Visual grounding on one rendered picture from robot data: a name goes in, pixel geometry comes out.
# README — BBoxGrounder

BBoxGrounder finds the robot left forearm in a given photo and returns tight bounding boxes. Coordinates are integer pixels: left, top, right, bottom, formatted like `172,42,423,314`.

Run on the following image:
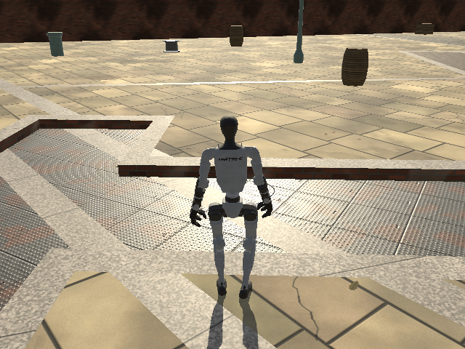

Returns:
191,178,206,211

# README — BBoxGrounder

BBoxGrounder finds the robot right upper arm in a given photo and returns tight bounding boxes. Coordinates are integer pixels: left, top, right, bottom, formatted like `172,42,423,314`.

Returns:
245,145,264,185

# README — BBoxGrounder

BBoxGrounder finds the robot left foot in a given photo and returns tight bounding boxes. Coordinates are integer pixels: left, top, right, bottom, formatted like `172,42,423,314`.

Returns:
217,279,227,296

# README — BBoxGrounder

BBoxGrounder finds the robot left hand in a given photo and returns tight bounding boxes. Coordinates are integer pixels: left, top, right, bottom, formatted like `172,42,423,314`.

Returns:
190,208,206,227

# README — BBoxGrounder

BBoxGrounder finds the robot right hand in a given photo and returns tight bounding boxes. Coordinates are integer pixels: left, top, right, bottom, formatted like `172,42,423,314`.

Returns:
257,201,273,218

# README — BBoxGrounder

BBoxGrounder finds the robot right forearm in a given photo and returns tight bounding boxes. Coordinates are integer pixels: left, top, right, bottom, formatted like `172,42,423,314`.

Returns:
257,175,271,204

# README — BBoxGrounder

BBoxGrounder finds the robot left upper arm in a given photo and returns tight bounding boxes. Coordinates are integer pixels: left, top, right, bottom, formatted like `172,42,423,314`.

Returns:
198,148,215,188

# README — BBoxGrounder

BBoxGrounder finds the robot right foot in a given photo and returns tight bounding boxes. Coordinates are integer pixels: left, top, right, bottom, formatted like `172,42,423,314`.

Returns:
239,280,252,299

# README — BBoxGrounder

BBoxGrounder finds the robot foot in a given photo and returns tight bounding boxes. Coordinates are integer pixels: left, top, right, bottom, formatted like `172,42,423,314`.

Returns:
239,280,252,299
217,279,227,296

